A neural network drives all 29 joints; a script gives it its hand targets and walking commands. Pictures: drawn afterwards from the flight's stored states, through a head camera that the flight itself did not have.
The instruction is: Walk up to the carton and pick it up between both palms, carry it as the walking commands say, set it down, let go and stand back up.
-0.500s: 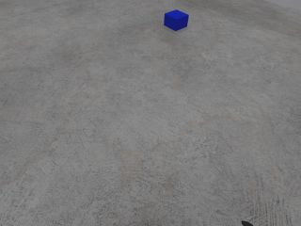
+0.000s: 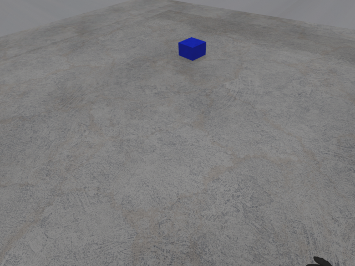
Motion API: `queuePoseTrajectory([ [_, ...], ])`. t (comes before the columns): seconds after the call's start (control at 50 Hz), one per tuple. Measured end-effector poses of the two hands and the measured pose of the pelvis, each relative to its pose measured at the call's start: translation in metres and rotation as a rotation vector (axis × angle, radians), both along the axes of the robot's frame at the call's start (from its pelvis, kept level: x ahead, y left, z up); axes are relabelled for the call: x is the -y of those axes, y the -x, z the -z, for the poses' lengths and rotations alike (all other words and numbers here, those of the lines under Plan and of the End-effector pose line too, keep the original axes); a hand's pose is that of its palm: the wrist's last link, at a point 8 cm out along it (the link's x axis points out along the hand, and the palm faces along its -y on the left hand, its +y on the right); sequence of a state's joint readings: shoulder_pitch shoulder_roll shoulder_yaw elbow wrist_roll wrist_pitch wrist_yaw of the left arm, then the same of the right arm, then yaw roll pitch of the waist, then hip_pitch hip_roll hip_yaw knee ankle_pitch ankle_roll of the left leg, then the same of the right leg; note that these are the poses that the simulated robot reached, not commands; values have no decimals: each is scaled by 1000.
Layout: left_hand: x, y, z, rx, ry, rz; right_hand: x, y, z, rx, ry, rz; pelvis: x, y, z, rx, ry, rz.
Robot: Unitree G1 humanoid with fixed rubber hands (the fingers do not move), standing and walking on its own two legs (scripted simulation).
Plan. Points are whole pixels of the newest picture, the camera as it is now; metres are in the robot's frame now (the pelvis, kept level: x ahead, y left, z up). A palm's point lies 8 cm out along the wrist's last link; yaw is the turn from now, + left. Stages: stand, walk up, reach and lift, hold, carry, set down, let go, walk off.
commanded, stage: walk up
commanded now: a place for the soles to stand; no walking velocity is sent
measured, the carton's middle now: (192, 48) +2.80 -0.19 -0.67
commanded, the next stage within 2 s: none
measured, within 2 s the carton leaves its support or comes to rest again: neither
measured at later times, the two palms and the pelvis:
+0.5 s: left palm (59, 210) +0.32 +0.37 -0.12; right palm (270, 169) +0.40 -0.27 -0.07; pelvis +0.27 +0.05 +0.00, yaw -4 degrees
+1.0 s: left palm (95, 121) +0.69 +0.35 -0.09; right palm (247, 113) +0.73 -0.29 -0.11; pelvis +0.61 +0.01 -0.01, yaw -2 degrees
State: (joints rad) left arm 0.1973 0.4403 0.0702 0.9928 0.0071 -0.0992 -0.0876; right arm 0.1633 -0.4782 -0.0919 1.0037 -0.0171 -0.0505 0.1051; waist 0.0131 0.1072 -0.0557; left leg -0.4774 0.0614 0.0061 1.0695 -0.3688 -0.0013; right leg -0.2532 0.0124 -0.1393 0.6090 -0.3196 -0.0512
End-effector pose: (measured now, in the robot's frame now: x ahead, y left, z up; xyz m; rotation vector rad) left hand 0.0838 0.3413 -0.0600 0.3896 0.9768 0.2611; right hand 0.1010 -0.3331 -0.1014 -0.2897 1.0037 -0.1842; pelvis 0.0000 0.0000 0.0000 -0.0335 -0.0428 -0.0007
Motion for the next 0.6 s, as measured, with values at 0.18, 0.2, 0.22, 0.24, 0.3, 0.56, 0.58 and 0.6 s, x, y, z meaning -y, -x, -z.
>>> queuePoseTrajectory([
  [0.18, 0, -9, 23, -146, 70, -97, -28, -133, -34, 56, -11, -103, -4, -89, -12, -19, -8, -2],
  [0.2, -1, -13, 27, -161, 79, -108, -30, -151, -37, 62, -2, -114, -7, -101, -12, -23, -5, -5],
  [0.22, -3, -19, 32, -177, 89, -118, -33, -169, -40, 69, 8, -126, -10, -113, -10, -26, -2, -10],
  [0.24, -6, -25, 36, -192, 98, -129, -37, -188, -41, 75, 19, -137, -14, -126, -8, -31, 1, -14],
  [0.3, -16, -49, 53, -239, 121, -157, -49, -249, -44, 105, 59, -165, -28, -168, 1, -46, -2, -21],
  [0.56, -23, -315, 44, -191, 111, 105, -52, -296, -27, 9, 65, 38, -47, -312, -5, -30, -106, 87],
  [0.58, -22, -341, 39, -174, 101, 127, -47, -295, -24, -11, 63, 60, -47, -326, -5, -28, -106, 91],
  [0.6, -20, -366, 33, -156, 91, 146, -43, -294, -20, -32, 61, 80, -45, -340, -5, -27, -104, 94],
])
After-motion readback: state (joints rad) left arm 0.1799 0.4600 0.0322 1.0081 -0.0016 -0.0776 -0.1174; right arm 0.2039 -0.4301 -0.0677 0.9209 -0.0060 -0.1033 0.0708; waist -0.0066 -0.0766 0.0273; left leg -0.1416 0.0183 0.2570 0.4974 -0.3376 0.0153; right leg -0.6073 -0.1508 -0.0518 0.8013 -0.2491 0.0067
